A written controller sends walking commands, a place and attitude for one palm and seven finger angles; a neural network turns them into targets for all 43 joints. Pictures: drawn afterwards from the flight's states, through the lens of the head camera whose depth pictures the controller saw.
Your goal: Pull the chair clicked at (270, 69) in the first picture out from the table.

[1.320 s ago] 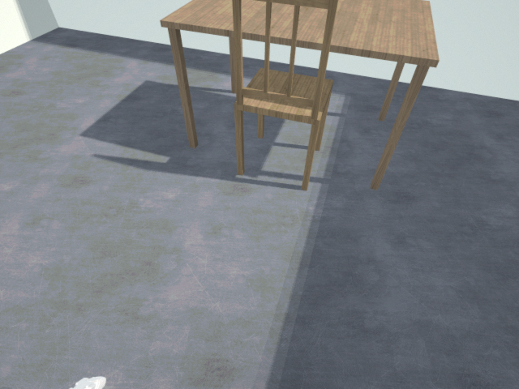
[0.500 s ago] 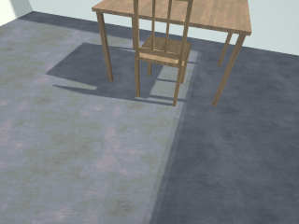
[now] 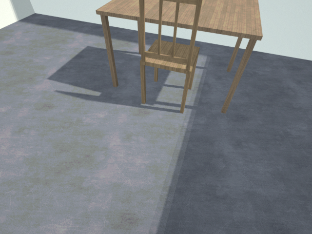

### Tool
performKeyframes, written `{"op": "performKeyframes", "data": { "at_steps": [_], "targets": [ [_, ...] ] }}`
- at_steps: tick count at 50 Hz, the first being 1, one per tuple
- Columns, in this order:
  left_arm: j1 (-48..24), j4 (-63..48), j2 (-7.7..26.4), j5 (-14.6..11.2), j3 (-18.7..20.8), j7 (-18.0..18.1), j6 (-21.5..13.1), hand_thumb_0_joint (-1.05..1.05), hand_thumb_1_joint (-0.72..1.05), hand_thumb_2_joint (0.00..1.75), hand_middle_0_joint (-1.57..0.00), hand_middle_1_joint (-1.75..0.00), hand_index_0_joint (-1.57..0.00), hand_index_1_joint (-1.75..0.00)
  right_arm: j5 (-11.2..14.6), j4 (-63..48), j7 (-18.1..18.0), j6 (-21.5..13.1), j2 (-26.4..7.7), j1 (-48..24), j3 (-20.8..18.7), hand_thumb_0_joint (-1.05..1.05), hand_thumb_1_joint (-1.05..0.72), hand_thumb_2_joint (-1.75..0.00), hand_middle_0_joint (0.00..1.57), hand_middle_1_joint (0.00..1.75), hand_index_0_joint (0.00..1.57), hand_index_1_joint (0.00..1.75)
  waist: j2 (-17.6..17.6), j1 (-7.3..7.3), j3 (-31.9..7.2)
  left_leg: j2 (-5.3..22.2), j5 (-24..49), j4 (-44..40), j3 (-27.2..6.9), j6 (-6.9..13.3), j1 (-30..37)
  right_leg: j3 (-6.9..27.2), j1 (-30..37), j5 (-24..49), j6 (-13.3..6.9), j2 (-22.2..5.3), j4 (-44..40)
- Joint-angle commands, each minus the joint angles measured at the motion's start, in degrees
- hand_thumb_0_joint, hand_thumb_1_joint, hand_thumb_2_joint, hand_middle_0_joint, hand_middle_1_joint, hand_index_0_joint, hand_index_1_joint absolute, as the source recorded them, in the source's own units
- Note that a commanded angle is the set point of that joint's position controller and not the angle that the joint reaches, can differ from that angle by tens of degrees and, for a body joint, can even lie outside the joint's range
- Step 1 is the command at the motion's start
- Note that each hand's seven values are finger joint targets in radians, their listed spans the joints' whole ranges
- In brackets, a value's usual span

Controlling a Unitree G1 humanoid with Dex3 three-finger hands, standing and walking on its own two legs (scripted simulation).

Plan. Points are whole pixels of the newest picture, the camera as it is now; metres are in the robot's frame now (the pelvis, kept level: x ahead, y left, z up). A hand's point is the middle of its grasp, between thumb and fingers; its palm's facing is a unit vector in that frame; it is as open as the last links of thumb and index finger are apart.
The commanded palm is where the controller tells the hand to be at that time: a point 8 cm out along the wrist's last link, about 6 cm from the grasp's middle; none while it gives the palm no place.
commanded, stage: look at it before walking up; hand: left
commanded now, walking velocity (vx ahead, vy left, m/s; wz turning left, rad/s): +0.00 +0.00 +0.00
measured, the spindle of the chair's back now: (159, 29) +1.34 +0.05 -0.06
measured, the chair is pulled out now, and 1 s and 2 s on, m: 0.00 0.00 0.00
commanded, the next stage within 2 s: walk to a spot facing it in 0.12 s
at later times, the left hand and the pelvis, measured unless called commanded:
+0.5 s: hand out of the picture +0.03 +0.21 -0.19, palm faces +0.06 -0.98 -0.20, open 7.4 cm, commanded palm none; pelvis +0.04 +0.01 -0.01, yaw +2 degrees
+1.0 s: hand (117, 174) +0.35 +0.16 -0.18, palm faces +0.05 -0.98 -0.18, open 7.3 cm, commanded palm none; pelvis +0.24 -0.02 -0.03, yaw +4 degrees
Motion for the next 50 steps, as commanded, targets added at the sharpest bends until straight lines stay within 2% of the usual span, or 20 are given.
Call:
{"op": "performKeyframes", "data": {
  "at_steps": [1,11,13,16,19,21,23,24,25,26,27,30,35,41,44,45,46,47,48,50],
  "targets": [
    [-2.22,-3.54,11.7,0.15,2.15,0.8,-1.02,0.0,0.9,0.9,-0.2,-0.3,-0.2,-0.3,0.33,-3.85,-0.7,-1.13,-12.0,-2.58,-2.11,0.0,-0.9,-0.9,0.2,0.3,0.2,0.3,0.36,0.11,-3.05,7.16,10.78,-3.41,-5.37,1.65,0.17,4.92,0.42,9.81,-2.05,-6.11,-3.55],
    [-2.04,-3.36,11.76,0.14,2.14,0.79,-1.05,0.0,0.9,0.9,-0.2,-0.3,-0.2,-0.3,0.38,-3.82,-0.73,-1.11,-12.02,-2.61,-2.02,0.0,-0.9,-0.9,0.2,0.3,0.2,0.3,0.04,0.15,-3.17,7.22,11.24,-3.84,-5.23,1.55,0.93,4.98,0.82,10.58,-2.07,-6.16,-3.93],
    [2.53,-1.47,4.79,0.19,0.69,1.02,0.05,0.0,0.9,0.9,-0.2,-0.3,-0.2,-0.3,-0.06,-2.13,-0.35,0.06,-4.56,1.27,-0.23,0.0,-0.9,-0.9,0.2,0.3,0.2,0.3,-0.93,0.26,-3.91,6.2,2.27,-2.23,-3.79,0.56,0.05,4.68,1.08,-0.62,-1.16,-5.87,-4.1],
    [5.6,-1.19,6.08,0.73,1.44,0.27,0.67,0.0,0.9,0.9,-0.2,-0.3,-0.2,-0.3,-0.66,-2.3,0.06,0.72,-4.17,2.79,-0.49,0.0,-0.9,-0.9,0.2,0.3,0.2,0.3,-3.43,1.03,1.71,3.46,-14.28,0.99,-2.6,0.85,-7.98,8.45,-1.62,-19.7,-2.89,-6.64,-6.83],
    [9.29,-1.59,8.07,0.83,2.74,0.2,0.54,0.0,0.9,0.9,-0.2,-0.3,-0.2,-0.3,-0.75,-3.71,0.19,0.62,-2.93,3.91,-0.81,0.0,-0.9,-0.9,0.2,0.3,0.2,0.3,-9.45,1.91,5.08,1.32,-15.12,11.73,1.96,0.61,-15.51,15.56,-0.88,-28.81,-6.84,-12.07,-11.65],
    [10.02,-2.16,7.78,0.75,3.42,0.38,-0.32,0.0,0.9,0.9,-0.2,-0.3,-0.2,-0.3,-0.67,-4.57,0.32,-0.11,-1.94,4.74,-1.2,0.0,-0.9,-0.9,0.2,0.3,0.2,0.3,-9.07,1.34,6.45,2.81,-12.64,14.69,2.66,0.69,-16.35,17.21,-1.38,-24.44,-9.36,-14.93,-11.87],
    [9.01,-2.6,6.18,0.6,3.49,0.33,-0.8,0.0,0.9,0.9,-0.2,-0.3,-0.2,-0.3,-0.34,-3.77,0.39,-1.02,-0.67,8.93,-1.32,0.0,-0.9,-0.9,0.2,0.3,0.2,0.3,-5.31,-0.98,5.46,3.5,-9.63,7.79,3.48,1.17,-8.8,11.42,-4.78,-15.75,-8.7,-13.2,-6.23],
    [7.71,-3.1,4.57,0.47,3.28,0.15,-0.74,0.0,0.9,0.9,-0.2,-0.3,-0.2,-0.3,-0.22,-2.44,0.33,-1.38,-0.56,12.75,-1.55,0.0,-0.9,-0.9,0.2,0.3,0.2,0.3,-1.14,-2.54,5.59,3.66,-8.62,3.7,2.06,1.84,-1.94,6.29,-9.81,-13.7,-6.86,-9.44,-1.0],
    [6.87,-3.95,1.38,0.26,2.81,-0.17,-0.65,0.0,0.9,0.9,-0.2,-0.3,-0.2,-0.3,-0.59,-0.69,-0.07,-1.78,-3.14,18.87,-2.28,0.0,-0.9,-0.9,0.2,0.3,0.2,0.3,8.63,-4.77,5.25,9.76,-10.35,-2.83,-8.81,4.56,4.52,-0.22,-17.11,-11.84,-4.0,-3.2,11.41],
    [3.69,-5.91,-1.62,0.47,2.14,-0.27,-1.06,0.0,0.9,0.9,-0.2,-0.3,-0.2,-0.3,-1.06,1.29,-0.45,-2.12,-6.87,25.83,-3.58,0.0,-0.9,-0.9,0.2,0.3,0.2,0.3,19.51,-6.82,6.17,20.16,-8.78,-10.53,-24.07,9.4,9.81,-7.53,-27.73,-16.93,-1.44,1.99,27.43],
    [0.17,-7.48,-0.7,1.06,2.3,0.23,-1.55,0.0,0.9,0.9,-0.2,-0.3,-0.2,-0.3,-0.79,2.1,-1.07,-2.15,-5.35,28.39,-3.2,0.0,-0.9,-0.9,0.2,0.3,0.2,0.3,14.53,-7.0,9.26,22.26,-2.74,-11.89,-27.16,11.33,9.93,-2.19,-33.05,-19.38,-1.84,-0.01,35.2],
    [0.83,-6.47,-2.32,0.87,2.8,-0.64,-2.41,0.0,0.9,0.9,-0.2,-0.3,-0.2,-0.3,-0.36,1.16,-1.81,-3.49,-0.42,25.65,-2.16,0.0,-0.9,-0.9,0.2,0.3,0.2,0.3,4.6,-4.08,8.8,20.57,16.4,-8.84,-19.3,12.88,10.86,-0.25,-35.03,-12.46,-1.48,-4.75,41.1],
    [0.55,-7.0,-5.72,0.67,2.71,-1.62,-1.41,0.0,0.9,0.9,-0.2,-0.3,-0.2,-0.3,-0.09,1.96,-2.31,-4.64,2.4,25.4,-2.3,0.0,-0.9,-0.9,0.2,0.3,0.2,0.3,7.22,-2.0,6.42,14.58,18.38,-11.01,-6.53,10.05,9.72,-3.84,-31.81,-3.24,-0.05,-5.52,33.68],
    [-3.44,-8.71,-7.14,0.32,2.9,-1.65,-1.92,0.0,0.9,0.9,-0.2,-0.3,-0.2,-0.3,-0.33,3.94,-2.24,-4.4,2.45,26.54,-2.73,0.0,-0.9,-0.9,0.2,0.3,0.2,0.3,7.34,-2.0,6.58,13.86,28.67,-8.77,-1.16,8.67,6.37,-8.88,-18.01,1.87,-2.18,-1.8,15.46],
    [12.92,-4.02,-3.48,0.84,4.48,-0.95,-2.74,0.0,0.9,0.9,-0.2,-0.3,-0.2,-0.3,0.04,3.44,-2.04,-4.25,1.32,23.97,-3.16,0.0,-0.9,-0.9,0.2,0.3,0.2,0.3,4.15,5.84,-1.15,11.62,35.16,10.65,1.82,5.6,1.45,-8.5,3.41,4.66,-4.12,0.18,9.66],
    [21.12,-1.66,0.92,1.58,5.86,-0.31,-3.58,0.0,0.9,0.9,-0.2,-0.3,-0.2,-0.3,0.37,2.83,-1.41,-4.19,3.38,24.56,-2.96,0.0,-0.9,-0.9,0.2,0.3,0.2,0.3,-2.74,9.03,-6.43,8.07,20.92,27.06,3.81,3.44,-9.63,1.08,17.28,0.14,-6.99,-8.44,7.16],
    [26.36,-0.48,7.36,1.37,7.33,0.49,-3.75,0.0,0.9,0.9,-0.2,-0.3,-0.2,-0.3,0.83,1.15,-1.18,-4.35,7.02,28.3,-2.4,0.0,-0.9,-0.9,0.2,0.3,0.2,0.3,-16.57,8.31,-14.85,-0.44,-16.12,48.56,4.49,1.3,-22.14,28.63,25.44,-2.61,-13.03,-26.09,-1.62],
    [24.11,-0.43,7.05,0.12,7.19,0.51,-3.38,0.0,0.9,0.9,-0.2,-0.3,-0.2,-0.3,0.79,0.18,-1.23,-3.94,6.26,23.61,-2.74,0.0,-0.9,-0.9,0.2,0.3,0.2,0.3,-10.45,7.93,-11.06,2.1,-18.04,56.88,-1.68,3.02,-24.9,31.78,18.93,-10.02,-13.7,-27.26,-7.95],
    [17.44,-1.63,4.81,0.16,6.51,0.44,-3.2,0.0,0.9,0.9,-0.2,-0.3,-0.2,-0.3,0.81,0.25,-0.84,-3.77,6.9,21.75,-3.25,0.0,-0.9,-0.9,0.2,0.3,0.2,0.3,-8.08,5.36,-4.49,5.12,-12.72,59.0,-0.91,3.36,-25.85,27.18,10.27,-20.3,-12.43,-25.51,-10.77],
    [10.04,-3.47,-1.34,0.56,4.66,0.85,-3.52,0.0,0.9,0.9,-0.2,-0.3,-0.2,-0.3,-0.2,-0.81,-0.39,-2.75,8.4,17.59,-3.03,0.0,-0.9,-0.9,0.2,0.3,0.2,0.3,-3.32,1.78,4.34,8.8,-6.67,55.63,-1.23,2.79,-24.58,16.45,-6.43,-15.42,-9.62,-22.13,-11.87]
  ]
}}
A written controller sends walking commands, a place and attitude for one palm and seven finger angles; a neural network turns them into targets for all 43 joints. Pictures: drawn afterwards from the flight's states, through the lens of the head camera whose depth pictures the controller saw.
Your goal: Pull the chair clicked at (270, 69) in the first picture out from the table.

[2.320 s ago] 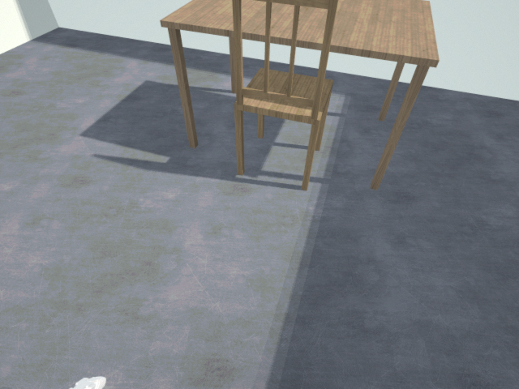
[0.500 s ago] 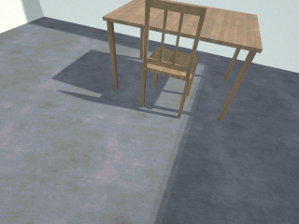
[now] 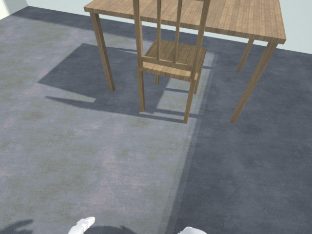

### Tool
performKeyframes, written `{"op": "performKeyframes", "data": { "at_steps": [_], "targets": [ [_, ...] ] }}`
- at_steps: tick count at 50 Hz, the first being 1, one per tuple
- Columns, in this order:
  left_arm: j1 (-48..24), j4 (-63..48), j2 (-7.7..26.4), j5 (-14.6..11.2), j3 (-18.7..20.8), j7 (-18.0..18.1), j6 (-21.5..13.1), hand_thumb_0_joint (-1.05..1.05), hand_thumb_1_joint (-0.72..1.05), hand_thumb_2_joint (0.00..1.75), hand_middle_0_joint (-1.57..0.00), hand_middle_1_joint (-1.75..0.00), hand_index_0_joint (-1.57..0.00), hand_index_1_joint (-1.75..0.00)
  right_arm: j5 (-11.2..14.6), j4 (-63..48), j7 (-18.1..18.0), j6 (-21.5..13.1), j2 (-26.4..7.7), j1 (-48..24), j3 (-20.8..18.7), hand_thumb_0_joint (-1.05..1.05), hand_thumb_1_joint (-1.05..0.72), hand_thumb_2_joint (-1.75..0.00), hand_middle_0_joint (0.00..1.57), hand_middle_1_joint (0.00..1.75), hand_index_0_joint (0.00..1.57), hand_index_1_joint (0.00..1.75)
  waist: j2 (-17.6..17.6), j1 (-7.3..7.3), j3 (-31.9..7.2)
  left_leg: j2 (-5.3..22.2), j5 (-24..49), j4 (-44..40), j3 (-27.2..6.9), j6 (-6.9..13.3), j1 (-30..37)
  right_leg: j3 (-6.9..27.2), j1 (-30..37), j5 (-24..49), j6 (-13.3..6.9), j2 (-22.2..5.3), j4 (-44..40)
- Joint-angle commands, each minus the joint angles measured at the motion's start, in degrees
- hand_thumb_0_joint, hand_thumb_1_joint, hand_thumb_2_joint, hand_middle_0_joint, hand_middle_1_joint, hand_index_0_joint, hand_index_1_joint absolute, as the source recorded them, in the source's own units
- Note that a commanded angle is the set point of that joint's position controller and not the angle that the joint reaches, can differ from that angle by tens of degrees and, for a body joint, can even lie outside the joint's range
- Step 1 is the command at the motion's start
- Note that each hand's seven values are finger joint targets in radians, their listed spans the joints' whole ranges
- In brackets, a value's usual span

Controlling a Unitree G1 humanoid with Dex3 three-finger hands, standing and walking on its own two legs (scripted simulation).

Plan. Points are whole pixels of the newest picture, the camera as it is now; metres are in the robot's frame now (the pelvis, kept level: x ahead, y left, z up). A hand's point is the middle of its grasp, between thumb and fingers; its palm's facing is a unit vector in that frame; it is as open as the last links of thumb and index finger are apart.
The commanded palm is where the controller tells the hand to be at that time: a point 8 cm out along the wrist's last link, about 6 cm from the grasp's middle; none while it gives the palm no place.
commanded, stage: walk to a spot facing it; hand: left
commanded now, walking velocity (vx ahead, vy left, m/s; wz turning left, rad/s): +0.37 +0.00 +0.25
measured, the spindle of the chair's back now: (158, 31) +1.10 -0.01 -0.03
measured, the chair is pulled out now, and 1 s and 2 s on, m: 0.00 0.00 0.00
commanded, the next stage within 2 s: turn to face it in 0.42 s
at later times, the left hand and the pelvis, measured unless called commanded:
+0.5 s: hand out of the picture +0.12 +0.23 -0.16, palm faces +0.20 -0.97 -0.13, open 7.3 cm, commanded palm none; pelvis +0.20 +0.07 +0.02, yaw +7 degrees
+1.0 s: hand (96, 145) +0.44 +0.23 -0.15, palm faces -0.05 -0.97 -0.25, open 7.3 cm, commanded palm none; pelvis +0.33 +0.05 +0.00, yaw -5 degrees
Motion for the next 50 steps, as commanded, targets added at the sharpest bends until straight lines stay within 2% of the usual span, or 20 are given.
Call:
{"op": "performKeyframes", "data": {
  "at_steps": [1,5,15,17,18,19,20,21,24,27,31,34,40,43,44,45,46,47,48,50],
  "targets": [
    [9.78,1.77,6.36,0.41,0.83,1.57,0.37,0.0,0.9,0.9,-0.2,-0.3,-0.2,-0.3,-0.64,-6.26,0.47,-0.22,-2.66,-2.63,-0.97,0.0,-0.9,-0.9,0.2,0.3,0.2,0.3,-4.45,2.82,1.49,6.09,8.55,10.64,-1.68,0.05,-19.25,21.56,3.85,-11.66,-4.53,-19.11,-28.6],
    [10.09,2.48,5.24,0.74,0.32,1.71,-0.24,0.0,0.9,0.9,-0.2,-0.3,-0.2,-0.3,-0.81,-7.31,1.15,1.66,-2.04,-2.4,-1.25,0.0,-0.9,-0.9,0.2,0.3,0.2,0.3,-6.13,0.07,1.37,6.59,11.92,1.09,0.57,-2.04,-18.08,11.09,0.03,-5.98,-3.77,-15.79,-30.88],
    [17.32,4.53,9.06,0.95,0.95,1.36,-0.21,0.0,0.9,0.9,-0.2,-0.3,-0.2,-0.3,-0.66,-15.29,3.26,-0.02,-3.88,-18.82,-1.19,0.0,-0.9,-0.9,0.2,0.3,0.2,0.3,-4.72,4.66,2.22,3.98,13.18,-26.17,6.9,-1.32,-16.98,5.57,14.34,2.84,-3.65,-16.62,-26.51],
    [17.52,4.91,9.38,0.73,0.93,1.3,0.09,0.0,0.9,0.9,-0.2,-0.3,-0.2,-0.3,-0.82,-14.44,2.94,-0.37,-5.06,-15.89,-1.35,0.0,-0.9,-0.9,0.2,0.3,0.2,0.3,-4.04,2.72,0.9,1.86,12.49,-30.43,9.01,-0.56,-9.6,3.09,13.95,9.27,-2.6,-15.48,-20.53],
    [17.31,4.88,9.07,0.49,0.88,1.3,0.26,0.0,0.9,0.9,-0.2,-0.3,-0.2,-0.3,-1.1,-12.78,2.62,-0.71,-6.72,-10.32,-1.81,0.0,-0.9,-0.9,0.2,0.3,0.2,0.3,-1.89,0.18,-2.09,0.41,13.46,-34.42,9.51,0.1,0.09,-0.3,11.43,14.19,-1.12,-13.13,-11.44],
    [18.2,4.19,6.86,0.33,0.64,1.01,0.3,0.0,0.9,0.9,-0.2,-0.3,-0.2,-0.3,-1.56,-10.84,1.98,-1.21,-12.18,-1.84,-3.16,0.0,-0.9,-0.9,0.2,0.3,0.2,0.3,9.41,-3.08,-7.88,7.45,11.92,-39.83,-2.58,3.26,13.22,-3.49,3.3,9.84,1.89,-8.07,5.14],
    [17.46,1.79,4.21,-0.28,-0.09,0.39,0.14,0.0,0.9,0.9,-0.2,-0.3,-0.2,-0.3,-1.34,-9.41,1.15,-1.31,-18.37,4.6,-4.57,0.0,-0.9,-0.9,0.2,0.3,0.2,0.3,21.67,-4.35,-11.33,21.56,18.79,-47.33,-23.39,9.08,22.49,-3.66,-11.62,-17.72,4.95,-0.11,23.35],
    [13.74,0.69,6.71,0.31,0.17,0.78,0.16,0.0,0.9,0.9,-0.2,-0.3,-0.2,-0.3,-0.67,-8.67,0.49,-0.81,-17.78,4.45,-4.02,0.0,-0.9,-0.9,0.2,0.3,0.2,0.3,14.39,-4.52,-11.47,23.06,21.25,-48.95,-24.45,10.94,21.99,4.06,-14.88,-19.52,3.83,-1.52,31.37],
    [11.12,2.6,5.13,0.21,0.45,0.36,0.58,0.0,0.9,0.9,-0.2,-0.3,-0.2,-0.3,-0.37,-10.46,-0.45,-2.22,-10.81,-5.35,-1.87,0.0,-0.9,-0.9,0.2,0.3,0.2,0.3,0.54,-0.11,-5.55,18.8,37.56,-48.77,-10.25,7.83,10.81,8.1,-14.03,-8.03,4.4,-6.38,33.87],
    [15.43,4.46,1.55,0.63,0.19,0.81,2.54,0.0,0.9,0.9,-0.2,-0.3,-0.2,-0.3,-0.32,-9.79,-0.9,-2.94,-7.94,-6.96,-1.23,0.0,-0.9,-0.9,0.2,0.3,0.2,0.3,1.71,2.92,-5.41,14.91,45.13,-50.08,0.04,5.63,6.15,8.21,-8.88,-3.86,5.37,-5.67,28.78],
    [16.46,4.76,0.42,0.55,0.28,1.11,4.61,0.0,0.9,0.9,-0.2,-0.3,-0.2,-0.3,-0.18,-9.5,-1.22,-2.66,-7.54,-7.73,-0.48,0.0,-0.9,-0.9,0.2,0.3,0.2,0.3,3.72,4.52,-2.79,13.75,49.75,-51.11,6.57,4.44,3.8,8.17,-8.43,0.78,5.44,-3.84,24.11],
    [12.03,2.23,1.86,0.44,0.98,0.65,5.36,0.0,0.9,0.9,-0.2,-0.3,-0.2,-0.3,-0.35,-9.46,-1.38,-2.02,-8.6,-8.59,-0.76,0.0,-0.9,-0.9,0.2,0.3,0.2,0.3,6.82,4.39,-0.62,14.12,48.37,-50.25,9.11,5.19,3.87,7.17,-9.28,2.71,5.4,-3.53,17.64],
    [4.14,-2.21,2.35,0.44,1.56,0.3,5.63,0.0,0.9,0.9,-0.2,-0.3,-0.2,-0.3,-0.91,-9.01,-1.58,-0.28,-9.92,-6.43,-1.96,0.0,-0.9,-0.9,0.2,0.3,0.2,0.3,5.63,1.84,1.35,17.56,47.23,-44.76,9.93,5.11,7.61,4.53,-6.68,-0.83,4.26,-2.39,5.15],
    [7.25,-2.57,3.52,0.62,1.87,0.34,5.26,0.0,0.9,0.9,-0.2,-0.3,-0.2,-0.3,-0.76,-9.7,-1.47,0.48,-11.21,-7.5,-2.52,0.0,-0.9,-0.9,0.2,0.3,0.2,0.3,5.3,3.67,-1.34,17.69,50.19,-36.44,11.85,3.54,8.23,2.66,0.68,-1.19,3.11,0.02,-0.09],
    [10.48,-2.03,4.94,0.71,2.1,0.37,4.91,0.0,0.9,0.9,-0.2,-0.3,-0.2,-0.3,-0.44,-10.09,-1.26,0.71,-11.33,-7.65,-2.52,0.0,-0.9,-0.9,0.2,0.3,0.2,0.3,3.64,5.23,-2.7,16.26,48.31,-30.95,12.92,2.13,5.49,2.31,6.38,2.36,2.68,0.94,-3.86],
    [15.57,-0.88,7.79,0.99,2.77,0.57,4.02,0.0,0.9,0.9,-0.2,-0.3,-0.2,-0.3,-0.13,-10.96,-0.94,0.88,-10.85,-8.3,-2.43,0.0,-0.9,-0.9,0.2,0.3,0.2,0.3,-1.91,7.98,-5.88,13.62,39.3,-19.26,14.72,-0.64,-0.81,6.7,15.94,14.31,0.93,-2.27,-9.25],
    [19.23,-0.61,14.31,1.21,4.14,1.31,3.16,0.0,0.9,0.9,-0.2,-0.3,-0.2,-0.3,0.5,-12.95,-0.54,0.87,-7.1,-7.38,-1.81,0.0,-0.9,-0.9,0.2,0.3,0.2,0.3,-17.88,8.4,-11.03,3.95,1.85,-0.46,16.02,-4.68,-16.38,31.1,26.48,37.33,-7.04,-18.53,-13.48],
    [20.6,-0.31,15.46,-0.59,4.12,1.9,3.69,0.0,0.9,0.9,-0.2,-0.3,-0.2,-0.3,0.61,-14.3,-1.14,1.55,-7.53,-9.99,-1.67,0.0,-0.9,-0.9,0.2,0.3,0.2,0.3,-15.96,8.45,-13.29,1.52,-11.07,6.86,6.45,-4.96,-17.81,34.18,24.56,44.15,-12.42,-22.35,-17.38],
    [16.24,-1.41,13.81,-0.6,3.82,2.44,4.19,0.0,0.9,0.9,-0.2,-0.3,-0.2,-0.3,0.6,-14.21,-1.31,2.2,-7.17,-10.87,-1.85,0.0,-0.9,-0.9,0.2,0.3,0.2,0.3,-10.46,6.71,-9.58,3.65,-7.91,8.34,2.26,-4.66,-18.94,30.06,20.66,33.77,-12.97,-20.67,-18.68],
    [8.69,-4.1,11.43,-0.22,3.37,2.88,4.45,0.0,0.9,0.9,-0.2,-0.3,-0.2,-0.3,-0.09,-14.33,-0.68,2.83,-7.23,-12.71,-1.56,0.0,-0.9,-0.9,0.2,0.3,0.2,0.3,-9.74,4.79,-7.33,5.2,-1.59,7.37,1.18,-4.87,-18.88,27.52,12.03,19.35,-9.59,-16.02,-21.19]
  ]
}}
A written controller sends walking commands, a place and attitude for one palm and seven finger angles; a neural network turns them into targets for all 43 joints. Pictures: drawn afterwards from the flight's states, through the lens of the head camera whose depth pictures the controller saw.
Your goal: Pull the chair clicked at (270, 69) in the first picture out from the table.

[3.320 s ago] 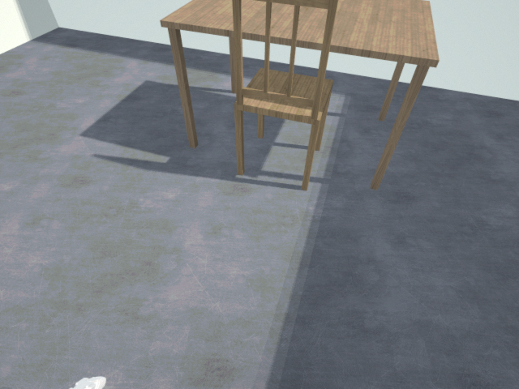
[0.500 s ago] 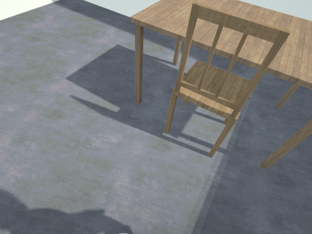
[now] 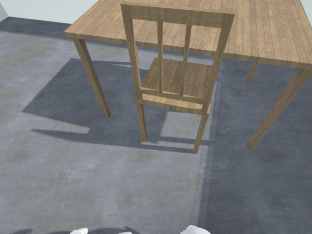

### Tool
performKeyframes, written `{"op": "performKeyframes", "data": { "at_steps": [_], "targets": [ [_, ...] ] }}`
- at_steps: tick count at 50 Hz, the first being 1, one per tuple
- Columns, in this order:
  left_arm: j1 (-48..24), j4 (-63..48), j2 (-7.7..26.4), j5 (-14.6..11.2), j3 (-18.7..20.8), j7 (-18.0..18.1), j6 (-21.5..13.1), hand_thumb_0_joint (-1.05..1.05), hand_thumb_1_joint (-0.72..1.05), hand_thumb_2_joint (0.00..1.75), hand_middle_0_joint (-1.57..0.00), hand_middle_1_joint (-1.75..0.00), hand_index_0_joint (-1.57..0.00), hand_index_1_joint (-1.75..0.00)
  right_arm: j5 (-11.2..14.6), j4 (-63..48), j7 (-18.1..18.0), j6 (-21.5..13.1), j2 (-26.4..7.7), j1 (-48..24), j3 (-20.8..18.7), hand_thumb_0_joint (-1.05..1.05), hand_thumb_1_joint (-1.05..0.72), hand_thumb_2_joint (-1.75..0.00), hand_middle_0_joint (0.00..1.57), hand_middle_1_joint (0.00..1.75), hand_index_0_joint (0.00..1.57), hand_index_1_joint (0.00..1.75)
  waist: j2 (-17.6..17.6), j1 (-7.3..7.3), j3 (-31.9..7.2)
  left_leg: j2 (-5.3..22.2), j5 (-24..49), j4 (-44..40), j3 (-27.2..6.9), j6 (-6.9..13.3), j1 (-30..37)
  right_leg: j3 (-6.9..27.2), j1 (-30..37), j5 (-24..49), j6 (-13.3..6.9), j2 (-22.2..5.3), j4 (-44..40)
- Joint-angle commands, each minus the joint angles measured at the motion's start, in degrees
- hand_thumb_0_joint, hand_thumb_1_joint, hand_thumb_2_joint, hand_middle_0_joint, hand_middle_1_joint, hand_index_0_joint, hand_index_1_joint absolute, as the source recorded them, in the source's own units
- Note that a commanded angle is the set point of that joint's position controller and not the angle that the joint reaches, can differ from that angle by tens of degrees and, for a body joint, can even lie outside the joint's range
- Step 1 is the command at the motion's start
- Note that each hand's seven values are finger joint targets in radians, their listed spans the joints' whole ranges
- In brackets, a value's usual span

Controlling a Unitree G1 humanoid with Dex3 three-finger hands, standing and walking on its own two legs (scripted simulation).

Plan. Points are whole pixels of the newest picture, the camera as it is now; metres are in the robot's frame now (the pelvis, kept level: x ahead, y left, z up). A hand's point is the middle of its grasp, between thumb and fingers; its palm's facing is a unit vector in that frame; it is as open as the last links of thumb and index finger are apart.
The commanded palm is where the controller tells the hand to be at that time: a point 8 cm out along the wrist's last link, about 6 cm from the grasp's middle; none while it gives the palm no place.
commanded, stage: turn to face it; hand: left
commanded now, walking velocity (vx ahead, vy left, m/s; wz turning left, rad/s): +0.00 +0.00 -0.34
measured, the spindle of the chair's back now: (160, 62) +0.77 +0.02 -0.03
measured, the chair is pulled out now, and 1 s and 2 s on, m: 0.00 0.00 0.00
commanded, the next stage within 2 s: take the last steps up to it in 0.30 s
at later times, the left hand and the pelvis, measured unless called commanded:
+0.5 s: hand out of the picture +0.12 +0.23 -0.15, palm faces -0.11 -0.98 -0.18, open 7.4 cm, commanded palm none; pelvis +0.03 +0.04 +0.03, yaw -11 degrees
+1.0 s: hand (119, 219) +0.18 +0.13 -0.14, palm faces -0.18 -0.96 -0.22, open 7.2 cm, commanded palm none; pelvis +0.11 -0.05 +0.03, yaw -13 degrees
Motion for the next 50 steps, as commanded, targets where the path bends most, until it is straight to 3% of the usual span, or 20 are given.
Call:
{"op": "performKeyframes", "data": {
  "at_steps": [1,4,11,14,15,16,17,18,20,22,30,34,36,37,38,39,40,42,45,50],
  "targets": [
    [3.49,-3.31,9.83,0.05,1.89,1.77,0.48,0.0,0.9,0.9,-0.2,-0.3,-0.2,-0.3,-0.21,-6.3,0.03,-0.29,-5.49,-1.88,-0.84,0.0,-0.9,-0.9,0.2,0.3,0.2,0.3,-9.85,1.94,-8.38,1.67,5.08,9.62,-7.93,-1.02,-11.37,22.27,7.44,18.14,-8.05,-17.04,-22.27],
    [1.24,-3.94,10.08,0.84,1.93,1.59,0.6,0.0,0.9,0.9,-0.2,-0.3,-0.2,-0.3,-0.25,-5.64,0.14,0.48,-4.36,0.72,-0.74,0.0,-0.9,-0.9,0.2,0.3,0.2,0.3,-7.0,0.17,-10.03,0.15,5.89,-0.85,-6.39,-1.39,-6.44,18.55,4.9,13.95,-6.79,-13.65,-22.13],
    [2.33,-3.75,11.3,1.02,2.47,0.45,1.58,0.0,0.9,0.9,-0.2,-0.3,-0.2,-0.3,0.18,-7.91,-0.11,-0.34,-5.13,-2.1,-0.41,0.0,-0.9,-0.9,0.2,0.3,0.2,0.3,-12.48,1.62,-9.91,-3.19,6.18,-17.87,-5.34,-0.63,-3.63,21.83,8.13,10.16,-6.56,-11.37,-21.62],
    [0.9,-3.78,10.81,0.37,2.37,0.39,1.94,0.0,0.9,0.9,-0.2,-0.3,-0.2,-0.3,0.37,-6.75,-0.51,-1.17,-5.42,1.99,-0.29,0.0,-0.9,-0.9,0.2,0.3,0.2,0.3,-10.54,-0.58,-9.86,-3.76,15.83,-33.24,-4.72,-0.39,6.16,20.43,4.73,9.44,-3.18,-9.2,-17.4],
    [0.95,-4.2,8.86,-0.05,1.92,0.25,2.12,0.0,0.9,0.9,-0.2,-0.3,-0.2,-0.3,0.28,-6.4,-0.79,-1.65,-7.18,3.15,-0.48,0.0,-0.9,-0.9,0.2,0.3,0.2,0.3,-5.12,-1.03,-9.56,-0.75,17.39,-39.36,-7.48,0.43,11.34,17.96,0.53,6.27,-0.68,-6.43,-13.38],
    [1.55,-5.18,5.82,-0.55,1.3,-0.19,2.26,0.0,0.9,0.9,-0.2,-0.3,-0.2,-0.3,-0.42,-7.37,-0.84,-2.06,-11.72,3.05,-1.16,0.0,-0.9,-0.9,0.2,0.3,0.2,0.3,9.31,-0.92,-8.04,11.15,19.32,-46.17,-22.23,4.56,12.21,11.87,-7.25,-3.74,2.79,0.37,-3.36],
    [0.44,-6.02,5.86,-0.17,1.23,-0.3,2.41,0.0,0.9,0.9,-0.2,-0.3,-0.2,-0.3,-0.77,-9.09,-0.94,-1.54,-14.2,0.26,-1.5,0.0,-0.9,-0.9,0.2,0.3,0.2,0.3,13.92,-0.41,-3.98,18.9,23.06,-49.58,-28.6,9.75,5.88,7.54,-9.65,-14.88,4.82,2.02,7.18],
    [0.37,-5.4,7.13,0.28,1.6,-0.38,2.78,0.0,0.9,0.9,-0.2,-0.3,-0.2,-0.3,-1.08,-9.84,-1.04,-1.41,-13.15,-2.8,-0.96,0.0,-0.9,-0.9,0.2,0.3,0.2,0.3,8.95,0.29,-2.72,18.39,22.3,-49.85,-25.66,11.72,0.45,10.68,-6.79,-13.65,4.83,0.03,14.53],
    [3.29,-3.14,7.52,0.7,2.08,-0.65,3.31,0.0,0.9,0.9,-0.2,-0.3,-0.2,-0.3,-0.93,-10.34,-1.4,-1.73,-9.62,-6.63,0.06,0.0,-0.9,-0.9,0.2,0.3,0.2,0.3,6.95,2.79,-1.61,12.04,26.83,-47.92,-16.9,9.89,-0.66,10.43,-6.16,-9.18,5.12,-0.29,21.74],
    [5.12,-2.11,6.06,0.67,1.49,-1.13,3.0,0.0,0.9,0.9,-0.2,-0.3,-0.2,-0.3,-1.02,-9.98,-1.23,-2.18,-9.64,-4.55,0.12,0.0,-0.9,-0.9,0.2,0.3,0.2,0.3,5.19,2.28,-4.23,9.34,25.52,-47.43,-12.58,8.57,5.02,8.32,-7.9,-6.03,5.82,-0.06,23.23],
    [-3.52,-3.34,4.26,0.68,-0.09,-2.24,1.26,0.0,0.9,0.9,-0.2,-0.3,-0.2,-0.3,-1.44,-4.17,-0.81,-3.66,-10.72,8.66,-1.2,0.0,-0.9,-0.9,0.2,0.3,0.2,0.3,4.38,-3.66,-4.69,13.52,27.76,-47.68,-14.32,11.41,18.42,5.07,-10.59,-9.15,5.58,-3.35,8.19],
    [-2.76,-2.01,3.24,0.43,-0.46,-2.5,0.54,0.0,0.9,0.9,-0.2,-0.3,-0.2,-0.3,-1.53,-2.62,-0.34,-3.3,-11.06,8.08,-1.53,0.0,-0.9,-0.9,0.2,0.3,0.2,0.3,7.27,-3.0,-4.43,12.12,24.53,-46.12,-12.29,10.1,13.7,1.73,-2.01,-9.95,4.27,-1.81,-2.22],
    [2.48,0.27,3.34,0.4,-0.16,-2.47,-0.11,0.0,0.9,0.9,-0.2,-0.3,-0.2,-0.3,-1.26,-2.13,-0.14,-3.15,-10.74,6.44,-1.37,0.0,-0.9,-0.9,0.2,0.3,0.2,0.3,5.35,-0.03,-5.99,10.09,20.82,-41.58,-9.29,7.57,8.63,-0.01,8.53,-2.07,3.65,-0.4,-12.18],
    [6.69,2.12,4.65,0.44,0.21,-2.16,-0.59,0.0,0.9,0.9,-0.2,-0.3,-0.2,-0.3,-0.87,-1.92,0.12,-3.22,-9.82,5.75,-1.25,0.0,-0.9,-0.9,0.2,0.3,0.2,0.3,2.22,2.13,-7.67,7.49,18.0,-36.37,-6.9,5.53,3.77,1.13,17.38,2.14,2.79,-1.02,-17.14],
    [12.53,4.44,8.66,0.72,0.99,-1.47,-1.33,0.0,0.9,0.9,-0.2,-0.3,-0.2,-0.3,-0.04,-2.42,0.64,-3.53,-7.06,4.88,-0.5,0.0,-0.9,-0.9,0.2,0.3,0.2,0.3,-7.23,4.97,-10.51,3.8,13.36,-25.37,-1.13,3.15,-7.19,10.62,30.2,-1.84,-0.03,-9.45,-20.33],
    [17.86,5.86,14.87,0.54,2.14,-0.63,-1.52,0.0,0.9,0.9,-0.2,-0.3,-0.2,-0.3,0.06,-5.25,1.05,-3.51,-3.73,0.82,0.62,0.0,-0.9,-0.9,0.2,0.3,0.2,0.3,-22.59,7.58,-8.71,-2.51,-4.24,-10.17,2.18,1.07,-21.64,28.88,34.64,-5.28,-5.75,-21.96,-26.73],
    [19.24,6.11,14.07,-0.07,1.84,-0.07,-1.14,0.0,0.9,0.9,-0.2,-0.3,-0.2,-0.3,-0.66,-6.38,1.01,-3.15,-6.84,-3.0,-0.02,0.0,-0.9,-0.9,0.2,0.3,0.2,0.3,-15.77,8.35,-5.75,-0.95,-4.4,-2.6,-4.9,2.01,-23.82,30.24,28.07,-8.72,-8.48,-23.73,-28.96],
    [12.52,5.25,9.78,0.07,1.15,0.28,-1.47,0.0,0.9,0.9,-0.2,-0.3,-0.2,-0.3,-0.75,-4.57,1.49,-2.85,-6.17,-2.62,-0.69,0.0,-0.9,-0.9,0.2,0.3,0.2,0.3,-14.45,4.9,1.14,1.6,4.6,1.88,-6.37,2.48,-23.77,25.4,18.52,-14.49,-7.21,-19.89,-31.33],
    [8.88,4.46,4.61,0.31,-0.58,0.52,-2.57,0.0,0.9,0.9,-0.2,-0.3,-0.2,-0.3,-1.07,-2.13,1.85,-2.29,-3.7,1.45,-0.72,0.0,-0.9,-0.9,0.2,0.3,0.2,0.3,-9.01,0.49,3.75,1.96,12.68,0.85,-5.67,1.32,-19.13,13.7,11.86,1.89,-5.41,-15.27,-30.89],
    [13.47,6.01,4.74,0.26,-1.07,0.74,-4.13,0.0,0.9,0.9,-0.2,-0.3,-0.2,-0.3,-0.75,-3.34,2.24,-2.46,-2.75,-1.54,-0.56,0.0,-0.9,-0.9,0.2,0.3,0.2,0.3,-8.86,0.72,0.15,0.69,17.32,-5.52,-3.95,0.81,-20.82,8.32,19.46,27.99,-5.98,-13.65,-27.35]
  ]
}}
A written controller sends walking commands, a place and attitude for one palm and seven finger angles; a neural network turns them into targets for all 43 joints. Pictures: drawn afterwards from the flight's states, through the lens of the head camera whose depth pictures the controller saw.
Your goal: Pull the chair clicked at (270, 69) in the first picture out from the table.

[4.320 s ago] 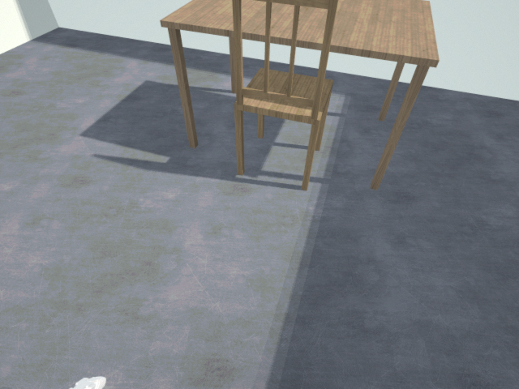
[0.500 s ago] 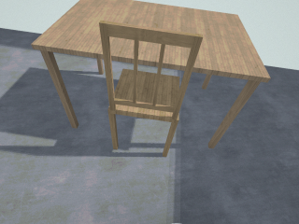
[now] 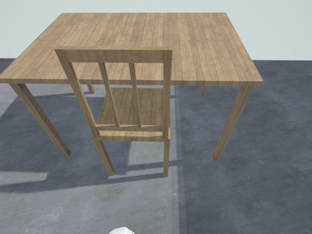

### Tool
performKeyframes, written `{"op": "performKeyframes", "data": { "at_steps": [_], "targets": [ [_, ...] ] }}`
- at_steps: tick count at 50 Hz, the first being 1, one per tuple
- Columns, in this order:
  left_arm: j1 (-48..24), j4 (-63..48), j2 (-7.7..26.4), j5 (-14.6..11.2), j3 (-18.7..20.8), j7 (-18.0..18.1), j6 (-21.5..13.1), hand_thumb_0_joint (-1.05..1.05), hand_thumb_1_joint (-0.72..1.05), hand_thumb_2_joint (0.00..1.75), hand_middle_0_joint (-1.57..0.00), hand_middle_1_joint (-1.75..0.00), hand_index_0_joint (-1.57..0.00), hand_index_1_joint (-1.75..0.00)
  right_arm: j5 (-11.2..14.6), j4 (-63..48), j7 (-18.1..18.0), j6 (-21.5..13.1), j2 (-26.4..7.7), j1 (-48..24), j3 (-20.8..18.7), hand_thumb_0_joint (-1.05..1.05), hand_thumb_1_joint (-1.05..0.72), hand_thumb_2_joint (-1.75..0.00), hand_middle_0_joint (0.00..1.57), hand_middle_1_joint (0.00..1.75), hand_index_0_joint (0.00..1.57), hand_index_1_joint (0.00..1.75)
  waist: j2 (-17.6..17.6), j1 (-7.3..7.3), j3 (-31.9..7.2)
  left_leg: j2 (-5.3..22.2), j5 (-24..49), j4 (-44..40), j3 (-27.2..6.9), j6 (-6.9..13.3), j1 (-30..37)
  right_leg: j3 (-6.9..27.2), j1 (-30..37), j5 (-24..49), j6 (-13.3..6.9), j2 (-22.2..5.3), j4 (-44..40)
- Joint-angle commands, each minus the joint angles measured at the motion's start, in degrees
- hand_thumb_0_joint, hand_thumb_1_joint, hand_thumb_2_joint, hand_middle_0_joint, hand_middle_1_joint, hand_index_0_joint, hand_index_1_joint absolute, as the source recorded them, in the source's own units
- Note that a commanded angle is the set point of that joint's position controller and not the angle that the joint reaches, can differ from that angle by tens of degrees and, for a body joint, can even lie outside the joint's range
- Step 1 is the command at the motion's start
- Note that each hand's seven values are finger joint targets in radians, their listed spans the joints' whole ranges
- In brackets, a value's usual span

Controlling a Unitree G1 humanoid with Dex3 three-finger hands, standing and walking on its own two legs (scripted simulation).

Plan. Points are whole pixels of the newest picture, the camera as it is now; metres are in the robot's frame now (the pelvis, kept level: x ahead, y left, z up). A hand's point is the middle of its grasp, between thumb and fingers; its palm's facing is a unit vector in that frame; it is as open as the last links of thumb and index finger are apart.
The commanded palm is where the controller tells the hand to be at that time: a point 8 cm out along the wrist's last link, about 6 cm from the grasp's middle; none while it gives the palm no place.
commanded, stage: take the last steps up to it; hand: left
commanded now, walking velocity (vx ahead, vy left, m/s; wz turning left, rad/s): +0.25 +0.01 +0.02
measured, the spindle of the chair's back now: (110, 98) +0.63 +0.21 -0.06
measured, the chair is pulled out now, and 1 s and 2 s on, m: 0.00 0.00 0.00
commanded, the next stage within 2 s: come to a stop and stand still in 0.26 s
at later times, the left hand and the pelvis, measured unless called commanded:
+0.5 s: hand out of the picture +0.17 +0.19 -0.18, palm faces +0.06 -0.98 -0.19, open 7.3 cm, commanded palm none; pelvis +0.15 +0.02 +0.00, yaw -1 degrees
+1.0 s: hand (92, 219) +0.21 +0.22 -0.18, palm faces +0.06 -0.97 -0.25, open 7.3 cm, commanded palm none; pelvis +0.14 +0.02 -0.02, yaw +2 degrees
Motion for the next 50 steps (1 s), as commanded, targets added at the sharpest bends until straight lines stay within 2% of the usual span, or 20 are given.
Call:
{"op": "performKeyframes", "data": {
  "at_steps": [1,7,10,11,12,13,16,20,24,28,30,31,34,39,42,46,47,48,49,50],
  "targets": [
    [6.6,0.33,6.19,0.18,0.09,0.45,-1.18,0.0,0.9,0.9,-0.2,-0.3,-0.2,-0.3,0.66,-5.07,0.59,-1.39,-1.21,-4.54,0.28,0.0,-0.9,-0.9,0.2,0.3,0.2,0.3,-7.77,1.94,5.58,0.41,3.9,-4.43,0.16,-0.05,-7.8,8.84,1.69,31.85,-6.78,-15.16,-8.0],
    [8.03,1.99,7.66,0.5,0.12,0.86,-0.96,0.0,0.9,0.9,-0.2,-0.3,-0.2,-0.3,0.99,-6.62,0.69,-2.34,-0.91,-8.62,0.76,0.0,-0.9,-0.9,0.2,0.3,0.2,0.3,-7.16,1.8,5.19,-3.4,3.66,-17.55,2.17,2.68,1.98,7.52,2.13,44.23,-5.52,-14.99,-2.29],
    [6.97,2.15,7.62,-0.03,0.13,0.79,-0.59,0.0,0.9,0.9,-0.2,-0.3,-0.2,-0.3,0.37,-2.49,-0.54,-3.09,-4.1,5.3,0.18,0.0,-0.9,-0.9,0.2,0.3,0.2,0.3,-4.98,-4.25,-2.06,-5.73,13.54,-27.49,0.97,4.71,22.7,4.67,-3.22,43.18,-2.27,-10.78,17.78],
    [9.19,1.44,5.26,-0.74,-0.01,0.61,-0.42,0.0,0.9,0.9,-0.2,-0.3,-0.2,-0.3,-0.49,-1.98,-1.26,-3.56,-9.19,10.47,-0.83,0.0,-0.9,-0.9,0.2,0.3,0.2,0.3,5.22,-5.39,-7.59,6.12,25.52,-29.62,-13.07,9.58,34.27,1.48,-13.85,22.5,0.42,-4.45,32.05],
    [10.96,0.34,2.86,-1.35,-0.66,0.25,-0.43,0.0,0.9,0.9,-0.2,-0.3,-0.2,-0.3,0.24,-1.68,-1.59,-3.22,-12.62,13.05,-1.26,0.0,-0.9,-0.9,0.2,0.3,0.2,0.3,14.59,-3.85,-11.98,18.25,36.35,-36.77,-29.7,16.17,39.55,2.48,-23.2,-15.96,1.25,1.52,48.93],
    [9.58,0.17,4.77,-0.63,-0.04,0.6,0.12,0.0,0.9,0.9,-0.2,-0.3,-0.2,-0.3,1.11,-2.82,-1.71,-2.43,-12.06,8.31,-0.9,0.0,-0.9,-0.9,0.2,0.3,0.2,0.3,6.15,-2.3,-8.7,18.79,23.07,-40.46,-29.09,18.34,31.56,7.46,-23.84,-18.19,-0.02,-1.34,54.28],
    [5.81,0.12,3.02,0.48,0.15,-0.21,1.3,0.0,0.9,0.9,-0.2,-0.3,-0.2,-0.3,0.97,-5.7,-1.89,-3.33,-4.2,-2.86,0.95,0.0,-0.9,-0.9,0.2,0.3,0.2,0.3,2.87,1.57,3.92,11.58,5.45,-46.58,-18.3,13.36,13.39,8.88,-25.2,-6.52,1.47,-6.48,50.79],
    [10.11,1.27,-0.54,0.34,-0.58,0.36,3.36,0.0,0.9,0.9,-0.2,-0.3,-0.2,-0.3,1.07,-6.0,-2.17,-3.54,-2.57,-5.62,1.63,0.0,-0.9,-0.9,0.2,0.3,0.2,0.3,0.79,4.87,0.14,7.29,20.94,-45.34,-7.69,11.08,8.9,7.12,-16.25,-3.31,3.66,-6.48,36.68],
    [7.03,0.3,-0.33,0.14,-1.53,1.33,3.96,0.0,0.9,0.9,-0.2,-0.3,-0.2,-0.3,1.14,-5.02,-2.44,-2.26,-3.76,-5.34,1.91,0.0,-0.9,-0.9,0.2,0.3,0.2,0.3,2.46,3.69,-0.37,8.1,27.36,-41.76,-6.75,11.11,11.9,5.41,-12.32,-2.76,4.92,-5.43,22.57],
    [6.69,0.02,3.69,0.43,-0.84,1.62,4.05,0.0,0.9,0.9,-0.2,-0.3,-0.2,-0.3,1.66,-4.61,-2.46,-0.59,-4.22,-5.24,1.15,0.0,-0.9,-0.9,0.2,0.3,0.2,0.3,3.58,4.17,-0.18,4.58,22.05,-35.44,-5.64,6.35,13.44,6.42,-8.13,10.05,4.91,-4.96,7.55],
    [3.95,-1.3,8.17,0.76,-0.35,1.73,3.37,0.0,0.9,0.9,-0.2,-0.3,-0.2,-0.3,2.01,-4.8,-2.07,0.22,-2.65,-3.82,1.01,0.0,-0.9,-0.9,0.2,0.3,0.2,0.3,-4.77,2.41,1.13,-1.44,9.96,-29.81,-2.93,1.66,12.53,16.66,-10.29,25.58,1.03,-11.98,4.41],
    [1.86,-1.97,9.87,0.6,-0.09,1.53,3.35,0.0,0.9,0.9,-0.2,-0.3,-0.2,-0.3,2.07,-4.89,-1.78,0.73,-1.95,-2.38,0.9,0.0,-0.9,-0.9,0.2,0.3,0.2,0.3,-5.78,1.14,0.62,-3.87,3.63,-28.12,-1.76,0.44,13.78,19.03,-12.56,28.41,-1.96,-16.42,3.38],
    [-0.91,-2.94,11.09,0.32,0.44,1.7,3.47,0.0,0.9,0.9,-0.2,-0.3,-0.2,-0.3,1.67,-4.42,-1.84,2.32,-2.05,-1.64,0.34,0.0,-0.9,-0.9,0.2,0.3,0.2,0.3,-14.43,1.57,-0.98,-5.28,-6.84,-18.46,-1.29,-0.67,14.99,20.83,-13.26,31.93,-6.65,-19.96,-1.03],
    [-0.86,-3.5,11.77,0.85,1.93,2.39,3.83,0.0,0.9,0.9,-0.2,-0.3,-0.2,-0.3,1.82,-5.5,-1.98,2.53,-2.9,-3.67,-0.14,0.0,-0.9,-0.9,0.2,0.3,0.2,0.3,-10.8,4.05,-4.5,-6.24,-14.56,-7.18,-4.46,-1.51,6.39,18.81,-1.04,50.04,-9.96,-20.99,3.22],
    [-1.21,-4.08,12.63,1.1,2.67,2.6,4.04,0.0,0.9,0.9,-0.2,-0.3,-0.2,-0.3,1.94,-6.49,-1.94,2.38,-2.7,-4.4,-0.14,0.0,-0.9,-0.9,0.2,0.3,0.2,0.3,-10.94,4.63,-6.52,-6.07,-14.0,-9.59,-4.9,-2.12,6.25,17.92,1.9,51.17,-9.73,-20.79,4.46],
    [-4.09,-5.16,12.85,1.08,2.84,2.37,4.6,0.0,0.9,0.9,-0.2,-0.3,-0.2,-0.3,1.95,-6.08,-1.74,2.2,-2.15,-1.26,-0.01,0.0,-0.9,-0.9,0.2,0.3,0.2,0.3,-11.95,2.84,-6.85,-6.47,-6.19,-22.95,-3.0,-1.98,13.46,16.2,-2.62,38.23,-6.61,-18.42,4.83],
    [-3.54,-6.38,14.28,0.49,1.94,4.75,3.33,0.0,0.9,0.9,-0.2,-0.3,-0.2,-0.3,2.61,-10.15,-1.73,0.13,-5.61,0.33,-0.82,0.0,-0.9,-0.9,0.2,0.3,0.2,0.3,-3.3,-1.32,-17.79,-6.57,-1.27,-31.03,-0.01,-2.48,14.89,17.42,7.36,58.94,-3.45,-18.3,16.47],
    [-2.37,-8.7,12.96,-0.3,1.22,4.06,4.15,0.0,0.9,0.9,-0.2,-0.3,-0.2,-0.3,2.01,-11.77,-1.67,-0.13,-4.42,-1.19,-0.33,0.0,-0.9,-0.9,0.2,0.3,0.2,0.3,-0.36,1.19,-15.46,-5.29,4.35,-35.51,-1.75,-0.22,17.16,11.2,0.3,34.83,-0.94,-13.89,18.23],
    [-3.0,-8.2,8.87,-0.53,0.46,3.52,4.93,0.0,0.9,0.9,-0.2,-0.3,-0.2,-0.3,1.03,-12.63,-1.7,-0.42,-5.92,-2.77,-0.12,0.0,-0.9,-0.9,0.2,0.3,0.2,0.3,10.91,1.35,-12.01,-0.43,9.27,-38.36,-5.82,1.17,19.42,7.5,-7.53,13.16,1.0,-8.99,18.91],
    [-2.79,-8.42,7.66,-0.43,-0.13,2.59,5.35,0.0,0.9,0.9,-0.2,-0.3,-0.2,-0.3,0.53,-13.55,-1.68,0.04,-8.83,-4.6,-0.34,0.0,-0.9,-0.9,0.2,0.3,0.2,0.3,16.23,2.47,-6.25,5.62,10.67,-38.51,-12.39,4.44,14.37,4.34,-13.45,-3.52,2.69,-5.33,18.22]
  ]
}}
